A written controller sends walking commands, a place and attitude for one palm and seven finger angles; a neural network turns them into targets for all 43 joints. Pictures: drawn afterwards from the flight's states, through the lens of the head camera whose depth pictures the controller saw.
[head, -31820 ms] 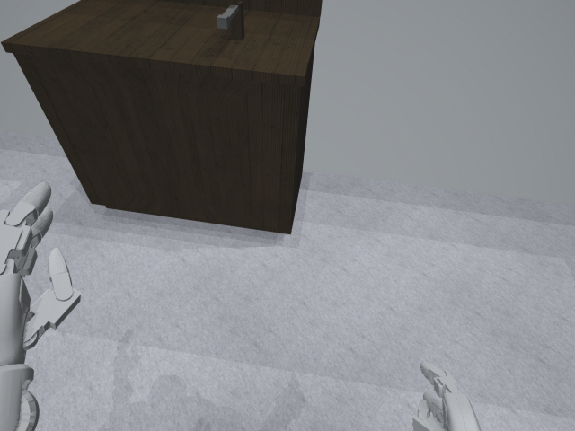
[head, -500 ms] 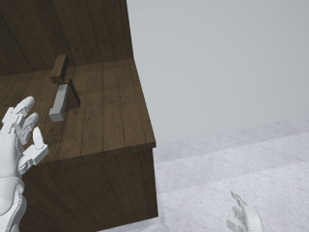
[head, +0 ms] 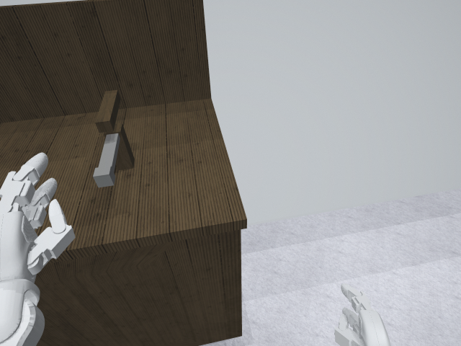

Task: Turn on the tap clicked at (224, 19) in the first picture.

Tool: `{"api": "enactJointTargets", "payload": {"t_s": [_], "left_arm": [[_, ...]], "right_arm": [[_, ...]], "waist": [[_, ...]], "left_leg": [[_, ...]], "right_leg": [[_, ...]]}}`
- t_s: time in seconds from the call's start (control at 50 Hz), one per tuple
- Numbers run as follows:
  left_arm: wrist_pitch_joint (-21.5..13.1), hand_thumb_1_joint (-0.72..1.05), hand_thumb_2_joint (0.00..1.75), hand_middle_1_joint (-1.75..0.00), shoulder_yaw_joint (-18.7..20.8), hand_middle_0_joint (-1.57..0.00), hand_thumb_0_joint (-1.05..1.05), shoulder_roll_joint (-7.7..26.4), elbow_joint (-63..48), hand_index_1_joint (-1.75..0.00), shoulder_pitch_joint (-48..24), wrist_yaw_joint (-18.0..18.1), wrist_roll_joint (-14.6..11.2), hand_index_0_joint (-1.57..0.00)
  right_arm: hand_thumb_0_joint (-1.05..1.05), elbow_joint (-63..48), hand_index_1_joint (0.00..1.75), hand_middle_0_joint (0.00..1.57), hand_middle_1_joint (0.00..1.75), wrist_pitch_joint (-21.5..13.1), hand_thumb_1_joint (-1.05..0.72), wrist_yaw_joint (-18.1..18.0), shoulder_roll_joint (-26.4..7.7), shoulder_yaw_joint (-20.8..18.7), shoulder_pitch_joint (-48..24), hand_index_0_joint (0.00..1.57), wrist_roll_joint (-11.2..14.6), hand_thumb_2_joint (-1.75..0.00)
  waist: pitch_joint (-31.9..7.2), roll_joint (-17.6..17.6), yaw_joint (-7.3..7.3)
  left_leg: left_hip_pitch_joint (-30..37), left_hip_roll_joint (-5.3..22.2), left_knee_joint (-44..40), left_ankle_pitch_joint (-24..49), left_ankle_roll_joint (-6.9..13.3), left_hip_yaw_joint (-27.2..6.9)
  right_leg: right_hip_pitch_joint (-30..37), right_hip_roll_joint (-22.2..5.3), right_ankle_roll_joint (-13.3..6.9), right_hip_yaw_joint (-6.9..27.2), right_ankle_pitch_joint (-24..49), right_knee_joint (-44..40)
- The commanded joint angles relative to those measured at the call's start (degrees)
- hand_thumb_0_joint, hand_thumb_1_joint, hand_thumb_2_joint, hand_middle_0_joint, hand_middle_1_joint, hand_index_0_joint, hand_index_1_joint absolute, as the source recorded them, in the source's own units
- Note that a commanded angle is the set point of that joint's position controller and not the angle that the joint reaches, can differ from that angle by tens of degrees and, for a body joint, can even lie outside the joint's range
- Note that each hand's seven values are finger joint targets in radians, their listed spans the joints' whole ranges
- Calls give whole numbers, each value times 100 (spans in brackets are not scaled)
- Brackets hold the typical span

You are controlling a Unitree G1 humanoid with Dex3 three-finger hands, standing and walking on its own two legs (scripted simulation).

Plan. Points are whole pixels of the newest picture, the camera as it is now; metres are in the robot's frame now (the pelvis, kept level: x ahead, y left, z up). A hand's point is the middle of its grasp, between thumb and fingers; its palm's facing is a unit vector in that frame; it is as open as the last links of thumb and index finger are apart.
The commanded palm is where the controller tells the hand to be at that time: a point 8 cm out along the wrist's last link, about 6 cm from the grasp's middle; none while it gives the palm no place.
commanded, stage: turn the palm inward beside the body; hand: left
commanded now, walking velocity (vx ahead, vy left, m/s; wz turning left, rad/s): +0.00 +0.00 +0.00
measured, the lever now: (104, 176) +0.35 +0.29 +0.14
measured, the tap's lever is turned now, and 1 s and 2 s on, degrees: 0 0 0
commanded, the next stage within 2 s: reach beside the lever's end, fingers flat in 0.98 s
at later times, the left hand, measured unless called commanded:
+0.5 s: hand (63, 249) +0.17 +0.23 +0.19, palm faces +0.49 -0.86 -0.13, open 7.4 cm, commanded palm +0.11 +0.27 +0.20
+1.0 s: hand (86, 237) +0.19 +0.21 +0.19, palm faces +0.50 -0.86 -0.13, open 7.4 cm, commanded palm +0.13 +0.25 +0.20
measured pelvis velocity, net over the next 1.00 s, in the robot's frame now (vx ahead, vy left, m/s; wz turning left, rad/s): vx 0.00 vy -0.02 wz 0.02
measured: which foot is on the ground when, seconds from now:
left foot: down 0.00-1.00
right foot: down 0.00-1.00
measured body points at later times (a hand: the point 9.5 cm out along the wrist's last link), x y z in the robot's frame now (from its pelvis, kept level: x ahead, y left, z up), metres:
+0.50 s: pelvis -0.02 +0.00 +0.00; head -0.07 -0.03 +0.45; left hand +0.14 +0.28 +0.20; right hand +0.21 -0.20 -0.06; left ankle +0.00 +0.11 -0.73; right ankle +0.00 -0.08 -0.73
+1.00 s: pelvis +0.00 -0.02 +0.01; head -0.04 -0.06 +0.45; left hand +0.15 +0.25 +0.20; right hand +0.22 -0.22 -0.07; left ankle +0.00 +0.11 -0.73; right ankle +0.00 -0.08 -0.73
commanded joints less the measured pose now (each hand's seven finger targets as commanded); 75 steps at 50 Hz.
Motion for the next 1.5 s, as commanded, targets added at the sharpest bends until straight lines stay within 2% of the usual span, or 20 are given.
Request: {"api": "enactJointTargets", "payload": {"t_s": [0.0, 0.04, 0.16, 0.44, 0.46, 0.48, 0.56, 0.58, 0.66, 0.72, 0.86, 0.94, 1.06, 1.14, 1.16, 1.22, 1.26, 1.3, 1.4, 1.48], "left_arm": [[-1, 90, 90, -30, 431, -20, 0, 843, -1203, -30, -749, 111, -3, -20], [114, 90, 90, -30, 402, -20, 0, 845, -1231, -30, -844, 126, -13, -20], [215, 90, 90, -30, 390, -20, 0, 886, -1539, -30, -984, 304, 85, -20], [816, 90, 90, -30, 301, -20, 0, 666, -1593, -30, -1029, 334, -199, -20], [806, 90, 90, -30, 368, -20, 0, 744, -1671, -30, -1099, 358, -178, -20], [809, 90, 90, -30, 325, -20, 0, 644, -1641, -30, -1099, 371, -231, -20], [824, 90, 90, -30, 388, -20, 0, 725, -1740, -30, -982, 376, -223, -20], [823, 90, 90, -30, 202, -20, 0, 540, -1763, -30, -1001, 352, -240, -20], [822, 90, 90, -30, 360, -20, 0, 702, -1756, -30, -839, 342, -181, -20], [848, 90, 90, -30, 374, -20, 0, 597, -1614, -30, -776, 305, -284, -20], [817, 90, 90, -30, 410, -20, 0, 638, -1685, -30, -776, 314, -248, -20], [740, 90, 90, -30, 319, -20, 0, 556, -1698, -30, -741, 293, -263, -20], [708, 90, 90, -30, 393, -20, 0, 672, -1663, -30, -786, 329, -214, -20], [734, 90, 90, -30, 588, -20, 0, 735, -1259, -30, -987, 351, -305, -20], [721, 90, 90, -30, 724, -20, 0, 838, -1190, -30, -1049, 368, -297, -20], [711, 90, 90, -30, 742, -20, 0, 844, -911, -30, -1286, 330, -373, -20], [680, 90, 90, -30, 643, -20, 0, 857, -836, -30, -1520, 293, -326, -20], [628, 90, 90, -30, 543, -20, 0, 828, -723, -30, -1751, 269, -339, -20], [524, 90, 90, -30, 509, -20, 0, 934, -462, -30, -2140, 272, -266, -20], [534, 90, 90, -30, 772, -20, 0, 1044, -316, -30, -2034, 377, -257, -20]], "right_arm": [[0, -990, 30, 20, 30, -277, -90, -99, -638, -204, -1065, 20, 40, -90], [0, -978, 30, 20, 30, -273, -90, -118, -641, -184, -1162, 20, 40, -90], [0, -910, 30, 20, 30, -267, -90, -107, -577, -109, -1327, 20, 26, -90], [0, -860, 30, 20, 30, -278, -90, -131, -585, -80, -1577, 20, 73, -90], [0, -819, 30, 20, 30, -284, -90, -130, -572, -72, -1582, 20, 86, -90], [0, -849, 30, 20, 30, -309, -90, -126, -576, -72, -1588, 20, 82, -90], [0, -793, 30, 20, 30, -337, -90, -102, -599, -96, -1496, 20, 66, -90], [0, -832, 30, 20, 30, -343, -90, -93, -590, -86, -1501, 20, 75, -90], [0, -812, 30, 20, 30, -346, -90, -81, -620, -113, -1416, 20, 52, -90], [0, -852, 30, 20, 30, -335, -90, -92, -618, -121, -1359, 20, 61, -90], [0, -825, 30, 20, 30, -325, -90, -66, -601, -141, -1294, 20, 81, -90], [0, -893, 30, 20, 30, -368, -90, -61, -602, -159, -1248, 20, 76, -90], [0, -831, 30, 20, 30, -393, -90, -88, -569, -145, -1273, 20, 98, -90], [0, -791, 30, 20, 30, -363, -90, -127, -591, -163, -1275, 20, 100, -90], [0, -722, 30, 20, 30, -352, -90, -137, -571, -169, -1277, 20, 117, -90], [0, -712, 30, 20, 30, -367, -90, -157, -585, -172, -1301, 20, 131, -90], [0, -644, 30, 20, 30, -372, -90, -169, -576, -170, -1317, 20, 155, -90], [0, -668, 30, 20, 30, -445, -90, -190, -591, -168, -1302, 20, 145, -90], [0, -629, 30, 20, 30, -487, -90, -222, -607, -192, -1343, 20, 130, -90], [0, -647, 30, 20, 30, -416, -90, -209, -604, -220, -1328, 20, 104, -90]], "waist": [[-135, -116, 51], [-109, -247, 31], [-67, 153, 90], [132, -118, 70], [189, 89, 91], [159, -70, 63], [-85, 127, 110], [-53, 157, 54], [-155, 160, 110], [-195, -390, 76], [-249, -18, 105], [-308, -288, 57], [-76, -87, 86], [-96, -406, 32], [-61, -196, 60], [-64, -341, 7], [45, 1, -6], [69, -27, -60], [-3, -200, -68], [-350, -301, 24]], "left_leg": [[159, 187, -687, 877, -8, -272], [160, 172, -728, 635, 27, -269], [216, 155, -874, 212, -8, -287], [210, 121, -897, -9, 37, -287], [224, 115, -907, -32, 23, -283], [226, 119, -901, 21, 29, -300], [375, 128, -804, 599, 17, -263], [403, 131, -809, 617, 17, -261], [506, 143, -778, 1056, 10, -242], [458, 139, -741, 1213, 39, -248], [536, 122, -683, 1477, 22, -184], [531, 121, -628, 1517, 58, -170], [478, 114, -658, 1210, 65, -150], [333, 102, -636, 1066, 72, -168], [366, 104, -642, 1034, 63, -148], [235, 102, -622, 859, 58, -180], [267, 87, -616, 752, 58, -160], [284, 85, -634, 660, 65, -198], [258, 87, -680, 544, 70, -223], [233, 82, -728, 773, 51, -218]], "right_leg": [[-135, -169, 229, 176, 655, -790], [-150, -172, 255, 218, 409, -893], [-114, -173, 228, 238, 52, -977], [17, -233, 274, 312, -231, -1271], [13, -236, 258, 335, -253, -1312], [30, -242, 265, 332, -221, -1303], [181, -230, 247, 302, 312, -1227], [148, -241, 243, 297, 349, -1210], [259, -209, 228, 260, 846, -1131], [346, -212, 281, 257, 1157, -1089], [424, -240, 284, 292, 1563, -1055], [447, -280, 350, 341, 1818, -1040], [375, -301, 353, 438, 1348, -1243], [390, -354, 434, 553, 1321, -1295], [404, -356, 424, 596, 1227, -1373], [383, -423, 474, 723, 1008, -1438], [296, -430, 440, 771, 680, -1544], [218, -439, 431, 793, 510, -1554], [224, -441, 426, 830, 163, -1599], [496, -439, 436, 753, 688, -1424]]}}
